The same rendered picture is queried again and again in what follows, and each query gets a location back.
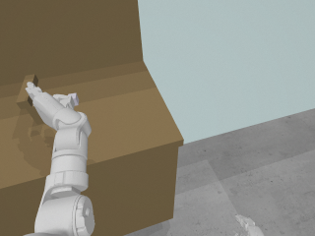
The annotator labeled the left robot upper arm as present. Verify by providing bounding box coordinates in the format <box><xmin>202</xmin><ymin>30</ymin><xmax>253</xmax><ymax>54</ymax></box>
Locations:
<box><xmin>24</xmin><ymin>195</ymin><xmax>95</xmax><ymax>236</ymax></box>

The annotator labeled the tap lever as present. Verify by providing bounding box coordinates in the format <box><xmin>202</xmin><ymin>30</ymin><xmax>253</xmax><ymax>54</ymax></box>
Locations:
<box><xmin>67</xmin><ymin>93</ymin><xmax>79</xmax><ymax>106</ymax></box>

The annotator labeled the counter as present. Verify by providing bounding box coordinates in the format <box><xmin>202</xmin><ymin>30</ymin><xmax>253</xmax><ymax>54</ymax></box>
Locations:
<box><xmin>0</xmin><ymin>0</ymin><xmax>184</xmax><ymax>236</ymax></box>

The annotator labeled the robot left hand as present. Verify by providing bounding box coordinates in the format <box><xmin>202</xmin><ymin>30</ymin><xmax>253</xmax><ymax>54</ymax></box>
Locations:
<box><xmin>26</xmin><ymin>82</ymin><xmax>75</xmax><ymax>129</ymax></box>

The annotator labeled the robot right hand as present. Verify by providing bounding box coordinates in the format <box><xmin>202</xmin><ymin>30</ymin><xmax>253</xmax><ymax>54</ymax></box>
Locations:
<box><xmin>234</xmin><ymin>214</ymin><xmax>264</xmax><ymax>236</ymax></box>

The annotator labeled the left robot forearm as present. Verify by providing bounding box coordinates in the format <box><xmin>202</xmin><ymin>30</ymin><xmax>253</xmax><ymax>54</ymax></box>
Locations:
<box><xmin>34</xmin><ymin>107</ymin><xmax>92</xmax><ymax>233</ymax></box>

